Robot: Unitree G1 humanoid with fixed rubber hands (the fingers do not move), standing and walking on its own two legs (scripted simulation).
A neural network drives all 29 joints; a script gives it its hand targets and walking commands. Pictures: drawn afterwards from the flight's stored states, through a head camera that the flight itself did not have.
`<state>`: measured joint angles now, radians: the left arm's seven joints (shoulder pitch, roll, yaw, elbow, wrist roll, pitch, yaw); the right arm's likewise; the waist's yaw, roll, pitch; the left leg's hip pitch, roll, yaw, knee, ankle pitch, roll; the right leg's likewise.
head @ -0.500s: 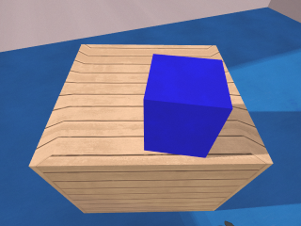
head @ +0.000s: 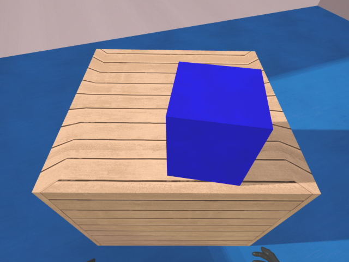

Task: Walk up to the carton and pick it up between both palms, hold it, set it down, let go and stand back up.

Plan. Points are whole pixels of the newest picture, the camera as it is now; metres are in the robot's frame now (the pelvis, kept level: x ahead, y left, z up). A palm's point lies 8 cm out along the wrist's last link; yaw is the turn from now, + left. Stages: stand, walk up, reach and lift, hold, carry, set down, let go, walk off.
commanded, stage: reach and lift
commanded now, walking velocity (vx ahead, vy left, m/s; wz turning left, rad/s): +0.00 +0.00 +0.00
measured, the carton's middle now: (210, 126) +0.45 -0.08 +0.04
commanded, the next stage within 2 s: none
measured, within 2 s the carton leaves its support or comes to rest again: neither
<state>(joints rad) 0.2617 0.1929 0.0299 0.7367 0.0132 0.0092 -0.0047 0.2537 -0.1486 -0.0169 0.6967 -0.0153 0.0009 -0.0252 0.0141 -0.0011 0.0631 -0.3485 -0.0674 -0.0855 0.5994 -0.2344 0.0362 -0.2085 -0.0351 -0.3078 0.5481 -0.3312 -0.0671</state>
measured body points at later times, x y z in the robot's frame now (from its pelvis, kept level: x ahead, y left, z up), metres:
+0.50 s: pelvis -0.01 -0.03 +0.01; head +0.00 +0.00 +0.46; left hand +0.20 +0.19 -0.09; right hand +0.16 -0.23 -0.07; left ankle +0.05 +0.09 -0.73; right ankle -0.01 -0.07 -0.73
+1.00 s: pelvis +0.03 -0.01 +0.02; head +0.04 +0.02 +0.47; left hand +0.24 +0.18 -0.04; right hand +0.17 -0.24 -0.03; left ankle +0.05 +0.09 -0.73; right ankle -0.01 -0.07 -0.73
